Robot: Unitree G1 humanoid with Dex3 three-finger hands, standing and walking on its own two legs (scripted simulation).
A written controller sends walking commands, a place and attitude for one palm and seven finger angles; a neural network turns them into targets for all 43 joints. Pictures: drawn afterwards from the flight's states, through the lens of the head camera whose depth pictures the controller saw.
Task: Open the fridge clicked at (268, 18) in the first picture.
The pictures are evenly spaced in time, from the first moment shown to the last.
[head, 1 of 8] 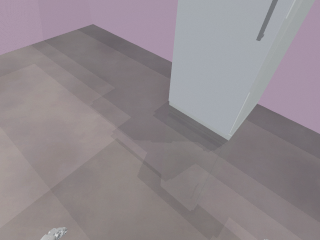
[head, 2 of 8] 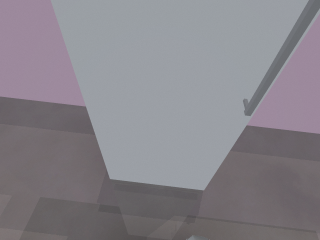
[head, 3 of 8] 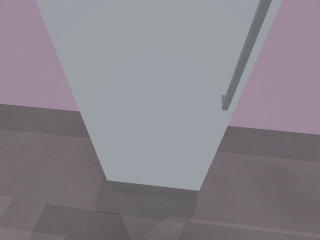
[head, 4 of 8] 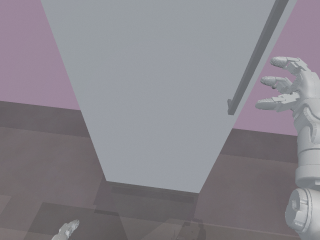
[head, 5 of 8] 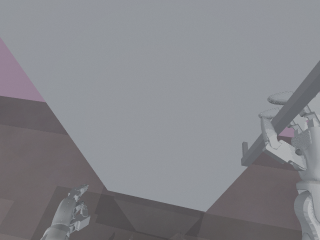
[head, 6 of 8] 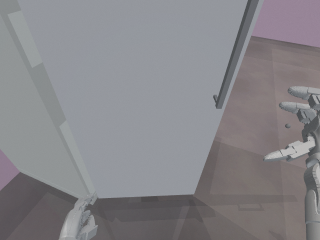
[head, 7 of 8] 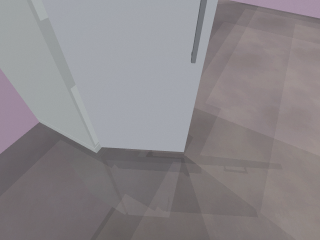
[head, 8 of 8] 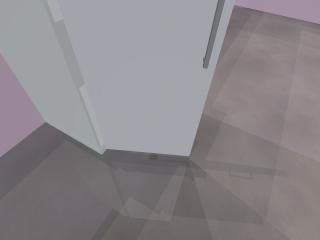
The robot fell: no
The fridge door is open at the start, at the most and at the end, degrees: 0 72 65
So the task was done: yes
